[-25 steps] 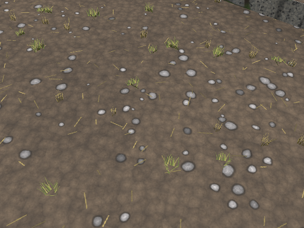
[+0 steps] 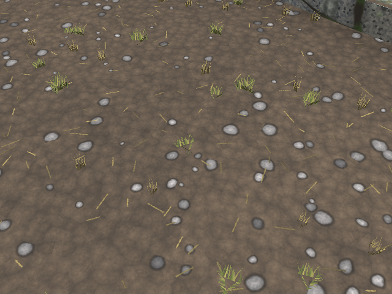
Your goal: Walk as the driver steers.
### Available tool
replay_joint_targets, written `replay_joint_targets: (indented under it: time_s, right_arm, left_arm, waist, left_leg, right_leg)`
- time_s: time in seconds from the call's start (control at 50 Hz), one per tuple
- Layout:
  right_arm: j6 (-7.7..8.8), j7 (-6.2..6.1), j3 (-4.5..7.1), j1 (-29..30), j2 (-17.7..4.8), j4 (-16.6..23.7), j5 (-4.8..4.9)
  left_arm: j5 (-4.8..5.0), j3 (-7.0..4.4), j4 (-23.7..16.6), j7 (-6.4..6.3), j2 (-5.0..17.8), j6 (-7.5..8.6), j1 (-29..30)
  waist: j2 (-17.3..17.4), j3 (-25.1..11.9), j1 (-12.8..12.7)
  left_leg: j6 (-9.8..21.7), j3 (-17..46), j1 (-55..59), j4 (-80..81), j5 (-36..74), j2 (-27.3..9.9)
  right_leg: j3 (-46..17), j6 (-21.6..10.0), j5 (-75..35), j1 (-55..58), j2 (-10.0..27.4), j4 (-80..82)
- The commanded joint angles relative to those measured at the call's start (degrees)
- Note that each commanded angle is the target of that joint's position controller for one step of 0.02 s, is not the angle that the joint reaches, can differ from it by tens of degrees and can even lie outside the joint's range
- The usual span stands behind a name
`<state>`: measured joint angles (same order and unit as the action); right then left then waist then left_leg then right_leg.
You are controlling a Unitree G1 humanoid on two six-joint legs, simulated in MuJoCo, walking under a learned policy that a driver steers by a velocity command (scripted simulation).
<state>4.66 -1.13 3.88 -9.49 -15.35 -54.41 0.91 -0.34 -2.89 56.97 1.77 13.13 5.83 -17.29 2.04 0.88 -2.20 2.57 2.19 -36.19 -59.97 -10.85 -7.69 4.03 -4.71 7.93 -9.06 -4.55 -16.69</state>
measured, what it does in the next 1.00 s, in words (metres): walks ahead, turning right: left foot, then right foot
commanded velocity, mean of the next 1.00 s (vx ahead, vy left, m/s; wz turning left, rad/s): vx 0.50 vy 0.00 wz -0.41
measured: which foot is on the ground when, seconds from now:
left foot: up 0.00-0.30, down 0.32-0.86, up 0.88-1.00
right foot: down 0.00-0.32, up 0.34-0.82, down 0.84-1.00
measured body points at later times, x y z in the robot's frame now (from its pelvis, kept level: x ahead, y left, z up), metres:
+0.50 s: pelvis +0.29 +0.06 +0.00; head +0.31 +0.07 +0.45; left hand +0.40 +0.33 -0.14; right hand +0.33 -0.22 -0.13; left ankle +0.33 +0.16 -0.75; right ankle +0.24 -0.08 -0.66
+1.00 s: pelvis +0.53 -0.07 -0.01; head +0.56 -0.10 +0.44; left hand +0.75 +0.13 -0.12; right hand +0.52 -0.37 -0.13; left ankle +0.56 +0.11 -0.65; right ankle +0.55 -0.15 -0.75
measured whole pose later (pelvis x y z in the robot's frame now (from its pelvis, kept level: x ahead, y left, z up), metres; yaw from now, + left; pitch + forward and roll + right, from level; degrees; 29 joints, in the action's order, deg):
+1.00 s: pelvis +0.53 -0.07 -0.01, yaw -28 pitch +1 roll +1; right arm 6.8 -0.4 4.0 -8.6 -16.5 -48.8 0.6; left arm 0.6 -5.0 44.5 1.9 15.5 2.9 -13.3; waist 0.9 3.6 -0.4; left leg 0.0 2.0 -27.3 -68.1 -20.4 -5.5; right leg 0.6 -5.7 9.6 -19.2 -4.9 -27.9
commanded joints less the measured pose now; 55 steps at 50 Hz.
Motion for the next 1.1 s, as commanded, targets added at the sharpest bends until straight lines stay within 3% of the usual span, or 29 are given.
replay_joint_targets:
  time_s: [0.02,0.1,0.2,0.26,0.28,0.3,0.32,0.34,0.36,0.38,0.4,0.42,0.46,0.54,0.64,0.74,0.8,0.82,0.84,0.86,0.88,0.9,0.92,0.94,0.96,0.98,1.02,1.06,1.1]
  right_arm:
    - [-0.12,0.03,0.89,0.20,-2.99,2.75,-0.74]
    - [0.56,0.90,0.28,8.63,-1.76,5.21,-0.56]
    - [1.64,2.40,-0.41,16.68,-2.06,8.63,0.08]
    - [2.57,2.93,0.21,13.99,-4.62,8.85,0.35]
    - [2.85,2.79,0.96,9.54,-6.19,7.88,0.33]
    - [3.06,2.36,2.39,0.25,-9.02,5.32,0.13]
    - [3.13,1.75,3.54,-11.00,-13.53,3.68,-1.01]
    - [2.44,1.90,4.32,-14.33,-17.27,2.34,-1.27]
    - [2.27,1.85,2.65,-13.35,-10.70,3.09,-1.13]
    - [2.29,1.54,1.62,-8.71,-7.17,4.04,-0.89]
    - [2.28,1.52,1.06,-4.65,-5.75,4.58,-1.01]
    - [2.28,1.63,0.69,-1.90,-4.19,4.53,-1.23]
    - [2.40,1.64,0.49,-0.06,-3.10,3.94,-1.85]
    - [2.70,0.83,1.46,-1.08,-5.56,2.75,-1.79]
    - [1.96,-0.11,2.06,-3.04,-7.82,2.53,-1.52]
    - [0.21,-0.20,2.82,-7.58,-9.92,1.54,-0.21]
    - [-1.05,-0.40,3.51,-6.33,-12.33,2.31,0.46]
    - [-1.61,-0.49,3.57,-5.36,-12.76,2.67,0.64]
    - [-1.74,-0.62,3.15,-5.39,-11.96,3.11,0.41]
    - [-1.09,-0.48,1.56,-7.25,-6.52,5.38,-1.75]
    - [1.47,0.30,-0.07,-8.54,-2.92,8.10,-1.20]
    - [3.38,1.06,1.02,-0.89,-7.65,9.54,1.26]
    - [4.29,1.30,0.95,1.14,-7.70,10.19,2.00]
    - [4.50,0.79,1.04,0.63,-7.37,9.11,0.72]
    - [3.86,0.38,1.66,-0.11,-8.06,8.37,-0.54]
    - [2.99,0.49,1.90,-1.27,-8.24,8.57,-0.67]
    - [1.76,0.53,1.89,-1.21,-7.18,9.14,-1.33]
    - [1.25,0.32,1.51,2.92,-5.82,10.70,-1.83]
    - [1.29,0.63,0.95,6.32,-4.60,11.60,-1.77]
  left_arm:
    - [0.06,-1.34,-3.21,-1.34,8.27,0.82,1.60]
    - [0.76,-1.23,-1.98,-2.06,8.55,0.37,-3.05]
    - [1.44,-1.63,-0.19,-2.45,9.18,-1.05,-8.24]
    - [1.62,-2.37,-0.53,-2.87,10.41,-1.83,-7.21]
    - [1.57,-2.48,-1.04,-2.83,10.71,-2.04,-5.93]
    - [1.22,-1.98,-1.74,-2.69,9.38,-2.11,-5.05]
    - [0.24,-0.94,-3.99,-2.59,6.68,-2.06,-4.25]
    - [1.22,1.03,-4.94,-2.24,-1.13,-0.88,-12.07]
    - [2.73,-0.41,-4.10,-2.30,5.39,-0.16,-9.88]
    - [3.49,-1.47,-5.66,-2.45,8.83,0.02,-4.40]
    - [3.21,-1.63,-6.05,-2.80,8.44,-0.19,-1.91]
    - [2.46,-2.05,-6.37,-2.99,7.80,-0.63,-0.50]
    - [2.51,-2.26,-6.75,-2.63,5.06,-2.15,-2.04]
    - [2.00,-2.41,-9.66,-2.36,3.86,-3.93,1.69]
    - [1.57,-1.78,-12.94,-0.56,3.35,-3.41,10.59]
    - [1.66,-1.33,-17.35,1.26,3.81,-3.53,18.55]
    - [1.74,-2.76,-18.17,1.72,6.74,-3.83,14.57]
    - [1.98,-4.05,-16.65,1.61,8.81,-3.87,7.62]
    - [2.08,-6.23,-13.86,0.78,12.72,-4.06,-2.38]
    - [2.11,-7.97,-12.59,-0.53,19.20,-4.53,-7.41]
    - [1.67,-7.44,-14.84,-0.17,21.17,-3.58,-5.47]
    - [1.19,-5.74,-14.84,0.34,15.74,-2.84,-5.90]
    - [1.19,-5.04,-14.65,0.31,13.22,-2.19,-3.81]
    - [1.44,-4.46,-15.50,0.24,11.33,-1.88,0.65]
    - [1.14,-3.69,-16.41,0.11,9.01,-1.83,4.26]
    - [0.50,-3.53,-17.25,-0.17,9.03,-1.72,5.64]
    - [0.91,-3.65,-17.25,-0.76,9.67,-1.38,5.02]
    - [1.19,-4.07,-16.80,-1.66,11.27,-1.24,2.94]
    - [1.23,-3.90,-16.18,-2.28,11.04,-1.38,1.28]
  waist:
    - [-4.05,2.26,2.19]
    - [-4.27,3.12,-0.54]
    - [-4.44,4.93,-2.55]
    - [-6.83,2.96,0.27]
    - [-7.63,0.38,2.98]
    - [-7.16,-5.83,7.23]
    - [-1.94,-16.01,11.11]
    - [15.62,-24.60,6.92]
    - [11.55,-23.26,8.41]
    - [7.91,-14.23,8.23]
    - [3.37,-9.47,6.58]
    - [2.36,-5.68,5.14]
    - [4.42,-2.99,2.37]
    - [1.54,0.35,1.48]
    - [0.38,2.58,3.82]
    - [0.28,4.84,6.02]
    - [3.15,0.51,2.08]
    - [3.09,-3.15,-2.12]
    - [1.18,-8.32,-6.80]
    - [-10.93,-12.34,-5.47]
    - [-16.33,-21.06,-1.44]
    - [-8.64,-18.06,-4.86]
    - [-7.47,-11.41,-3.68]
    - [-2.65,-7.60,-0.81]
    - [-2.33,-5.28,1.40]
    - [-4.70,-4.98,3.02]
    - [-3.93,-4.17,3.70]
    - [-3.37,-2.60,2.82]
    - [-4.60,-1.92,1.42]
  left_leg:
    - [-1.48,1.65,-5.24,7.99,9.14,-2.01]
    - [-1.97,-0.88,-2.77,20.90,18.48,0.61]
    - [-2.36,-0.55,-2.84,30.07,15.00,3.08]
    - [-1.31,-0.59,5.06,33.18,9.65,4.75]
    - [-0.34,-1.79,11.95,34.15,7.77,6.15]
    - [1.56,-1.96,25.26,33.69,7.96,6.01]
    - [5.36,8.69,43.80,31.06,7.28,-4.67]
    - [13.97,34.40,62.75,36.94,-1.36,-18.28]
    - [12.94,37.93,60.20,41.26,-8.27,-16.72]
    - [9.81,27.84,52.41,42.07,-7.08,-14.83]
    - [8.28,20.78,43.75,43.69,-2.59,-12.78]
    - [7.43,15.47,36.58,45.93,0.67,-10.65]
    - [6.87,8.34,29.50,49.64,3.18,-8.47]
    - [8.20,0.09,27.38,52.88,10.15,-8.80]
    - [6.56,-9.17,29.53,53.71,12.86,-7.06]
    - [5.26,-12.83,39.13,49.88,17.60,-9.69]
    - [3.47,-15.33,42.02,38.50,42.89,-9.98]
    - [2.44,-16.62,40.60,28.69,49.16,-8.72]
    - [0.12,-17.58,32.89,14.75,44.15,-6.33]
    - [-3.11,-17.55,12.23,-5.94,9.12,-1.04]
    - [-4.69,-4.07,-3.99,-20.02,-24.00,9.59]
    - [-3.16,2.56,-10.94,-22.25,-20.66,6.80]
    - [-1.58,1.82,-12.78,-18.95,-15.50,4.38]
    - [-1.37,2.08,-8.96,-13.75,-11.15,1.76]
    - [-1.46,2.10,-4.54,-9.19,-8.31,0.06]
    - [-2.07,2.59,-0.76,-7.37,-7.05,-0.53]
    - [-3.81,1.79,1.20,-2.22,-5.22,-0.20]
    - [-5.36,0.90,-0.47,5.02,0.40,1.01]
    - [-5.83,0.48,-0.04,14.18,8.55,2.13]
  right_leg:
    - [-13.92,-8.66,-2.45,-1.12,16.90,12.11]
    - [-9.63,-6.69,-5.40,0.55,14.80,11.84]
    - [-11.92,-6.76,-6.91,8.27,17.05,6.82]
    - [-14.43,-5.46,-12.25,9.88,18.66,1.87]
    - [-13.98,-4.61,-19.77,9.40,17.63,-2.73]
    - [-11.84,-2.91,-24.35,6.00,14.21,-12.90]
    - [-8.70,-0.64,-11.82,-5.42,9.68,-30.86]
    - [-6.05,2.96,22.93,-27.45,0.95,-50.12]
    - [-12.50,2.59,25.41,-32.78,4.11,-57.74]
    - [-11.46,2.01,20.59,-36.16,6.69,-59.03]
    - [-10.10,2.09,15.39,-34.15,9.51,-57.68]
    - [-9.92,2.13,12.09,-31.88,11.07,-54.76]
    - [-9.90,2.01,8.91,-27.12,13.04,-51.88]
    - [-10.05,2.91,2.59,-31.10,13.85,-45.94]
    - [-5.97,3.06,-9.93,-30.23,12.49,-29.93]
    - [-1.93,1.02,-5.49,-31.56,10.80,-21.78]
    - [2.73,-2.11,3.18,-21.89,5.60,-20.85]
    - [4.20,-3.79,3.11,-12.81,2.73,-18.67]
    - [2.58,-6.08,0.05,2.99,0.89,-15.56]
    - [-19.35,-11.51,1.65,20.34,13.71,-13.66]
    - [-51.46,-21.22,11.68,31.35,24.18,-2.51]
    - [-48.03,-17.72,11.00,30.57,23.45,1.20]
    - [-38.99,-15.38,6.84,23.96,21.52,0.57]
    - [-32.09,-13.24,1.49,14.93,18.71,0.39]
    - [-26.94,-11.60,-3.33,7.94,16.46,1.37]
    - [-26.07,-12.20,-6.58,3.06,16.03,2.56]
    - [-22.89,-12.48,-11.46,-0.98,14.57,3.82]
    - [-20.42,-11.92,-13.26,-2.45,13.20,4.52]
    - [-17.34,-10.18,-12.87,-2.56,11.57,4.48]
Velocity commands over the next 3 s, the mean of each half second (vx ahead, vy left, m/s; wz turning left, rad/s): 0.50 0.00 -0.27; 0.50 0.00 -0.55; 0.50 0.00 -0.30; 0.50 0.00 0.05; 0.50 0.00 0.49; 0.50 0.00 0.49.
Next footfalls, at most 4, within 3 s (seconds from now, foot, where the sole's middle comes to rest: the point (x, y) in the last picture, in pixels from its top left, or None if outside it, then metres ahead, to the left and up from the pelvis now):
0.32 left None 0.37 0.16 -0.78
0.84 right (262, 275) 0.58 -0.16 -0.78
1.36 left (250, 189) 0.94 -0.14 -0.78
1.88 right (336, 171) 1.05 -0.51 -0.78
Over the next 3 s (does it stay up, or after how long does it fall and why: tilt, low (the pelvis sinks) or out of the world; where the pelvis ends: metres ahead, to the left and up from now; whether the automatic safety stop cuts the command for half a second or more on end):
stays up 1.55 -0.55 -0.02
